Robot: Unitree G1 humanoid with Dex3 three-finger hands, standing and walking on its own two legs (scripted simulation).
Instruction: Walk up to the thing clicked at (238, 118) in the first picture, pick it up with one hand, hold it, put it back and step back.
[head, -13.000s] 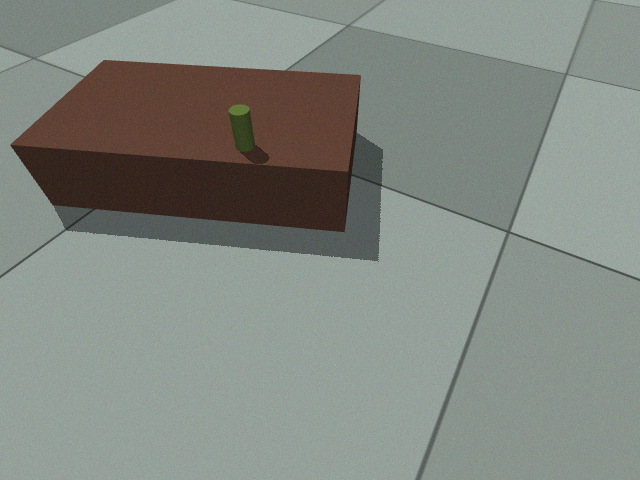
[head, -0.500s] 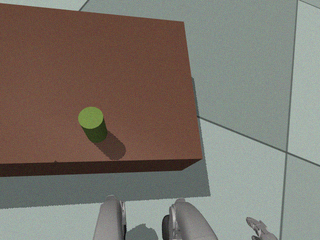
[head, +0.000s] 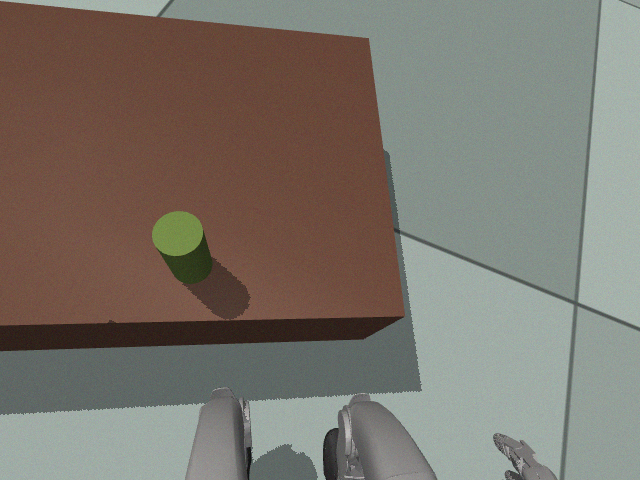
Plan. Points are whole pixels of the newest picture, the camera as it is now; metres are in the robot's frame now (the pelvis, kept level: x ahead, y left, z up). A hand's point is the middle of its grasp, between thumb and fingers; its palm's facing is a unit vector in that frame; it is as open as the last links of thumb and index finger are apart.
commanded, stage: go down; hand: left
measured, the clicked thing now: (185, 250) +0.47 +0.18 -0.26
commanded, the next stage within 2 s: approach in 1.52 s
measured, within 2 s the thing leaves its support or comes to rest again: neither
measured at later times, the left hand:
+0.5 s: hand out of the picture +0.41 +0.39 +0.04, palm faces +0.13 -0.99 -0.02, open 17.3 cm
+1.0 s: hand out of the picture +0.42 +0.39 +0.05, palm faces +0.13 -0.99 +0.00, open 17.1 cm
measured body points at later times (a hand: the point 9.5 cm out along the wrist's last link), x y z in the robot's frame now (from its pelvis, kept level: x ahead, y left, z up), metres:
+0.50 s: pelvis +0.00 +0.00 +0.00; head +0.16 +0.06 +0.42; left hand +0.39 +0.44 +0.05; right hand +0.08 -0.27 -0.09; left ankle +0.04 +0.11 -0.63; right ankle +0.00 -0.13 -0.63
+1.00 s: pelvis +0.00 +0.00 +0.00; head +0.17 +0.06 +0.41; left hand +0.40 +0.44 +0.05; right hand +0.08 -0.27 -0.10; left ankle +0.04 +0.11 -0.63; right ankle +0.00 -0.13 -0.63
